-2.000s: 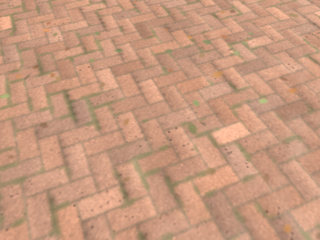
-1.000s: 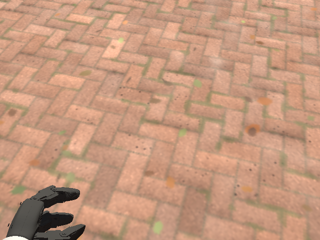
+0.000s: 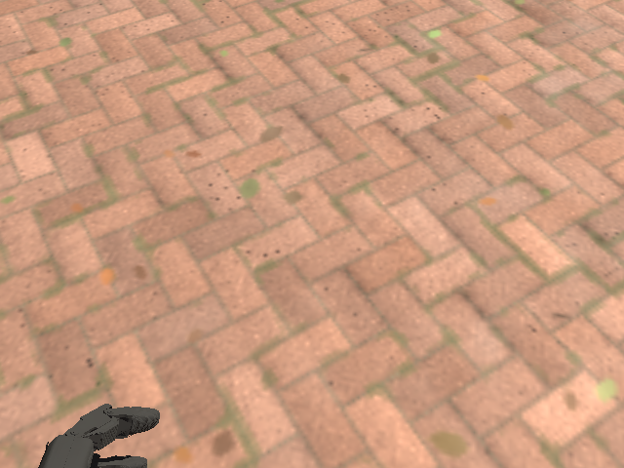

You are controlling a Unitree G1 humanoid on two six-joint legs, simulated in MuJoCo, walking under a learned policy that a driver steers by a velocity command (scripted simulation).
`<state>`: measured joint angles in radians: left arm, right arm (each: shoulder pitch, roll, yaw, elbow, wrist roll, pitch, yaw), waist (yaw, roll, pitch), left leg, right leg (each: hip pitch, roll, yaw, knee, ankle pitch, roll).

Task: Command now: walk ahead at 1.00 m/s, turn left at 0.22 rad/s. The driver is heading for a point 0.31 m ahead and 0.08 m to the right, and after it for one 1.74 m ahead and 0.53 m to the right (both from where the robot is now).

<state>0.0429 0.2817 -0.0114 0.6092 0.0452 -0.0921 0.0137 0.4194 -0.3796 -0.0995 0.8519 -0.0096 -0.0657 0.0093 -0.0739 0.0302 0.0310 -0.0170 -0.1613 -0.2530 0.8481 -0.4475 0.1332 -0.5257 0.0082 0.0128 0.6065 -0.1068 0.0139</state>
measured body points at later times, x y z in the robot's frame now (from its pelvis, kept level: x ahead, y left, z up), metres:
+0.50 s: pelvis +0.44 -0.03 +0.03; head +0.45 -0.02 +0.48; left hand +0.56 +0.24 -0.10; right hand +0.51 -0.32 -0.07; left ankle +0.46 +0.09 -0.71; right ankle +0.32 -0.11 -0.61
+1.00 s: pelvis +0.85 -0.25 +0.02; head +0.86 -0.24 +0.47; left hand +1.04 -0.05 -0.11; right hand +0.82 -0.52 -0.08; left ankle +1.01 -0.16 -0.62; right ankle +0.79 -0.24 -0.71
